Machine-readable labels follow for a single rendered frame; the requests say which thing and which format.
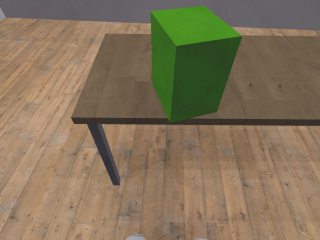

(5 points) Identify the table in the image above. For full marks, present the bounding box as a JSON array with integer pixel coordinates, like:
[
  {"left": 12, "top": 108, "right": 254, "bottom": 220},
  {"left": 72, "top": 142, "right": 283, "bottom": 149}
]
[{"left": 71, "top": 33, "right": 320, "bottom": 186}]

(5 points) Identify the carton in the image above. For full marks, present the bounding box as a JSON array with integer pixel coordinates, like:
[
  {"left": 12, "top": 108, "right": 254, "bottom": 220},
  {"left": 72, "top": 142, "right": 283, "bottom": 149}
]
[{"left": 150, "top": 5, "right": 242, "bottom": 123}]

